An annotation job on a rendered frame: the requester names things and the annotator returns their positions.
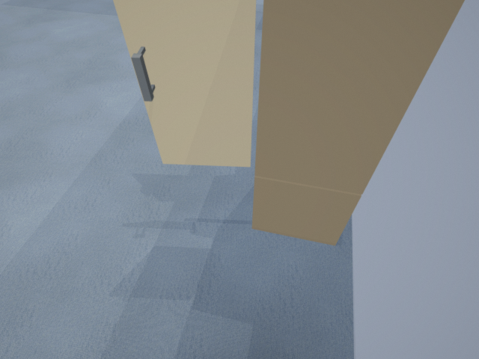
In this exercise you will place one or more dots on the handle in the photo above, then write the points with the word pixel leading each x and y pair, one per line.
pixel 142 76

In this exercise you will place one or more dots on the cupboard door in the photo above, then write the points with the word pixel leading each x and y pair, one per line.
pixel 200 57

